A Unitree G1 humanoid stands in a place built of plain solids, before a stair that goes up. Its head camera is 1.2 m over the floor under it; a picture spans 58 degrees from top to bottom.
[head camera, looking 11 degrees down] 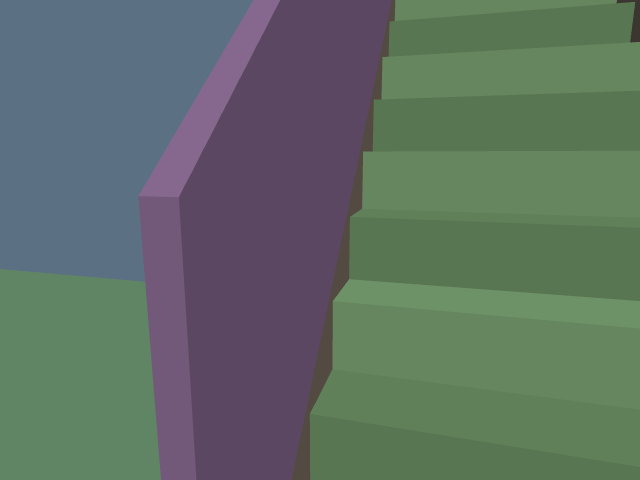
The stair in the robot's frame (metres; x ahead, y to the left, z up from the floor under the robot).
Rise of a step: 0.20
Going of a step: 0.22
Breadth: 1.01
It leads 15 degrees to the right of straight ahead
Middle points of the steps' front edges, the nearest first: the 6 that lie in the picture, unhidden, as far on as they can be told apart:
0.78 -0.46 0.61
1.00 -0.52 0.81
1.21 -0.58 1.01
1.42 -0.64 1.22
1.64 -0.69 1.42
1.85 -0.75 1.62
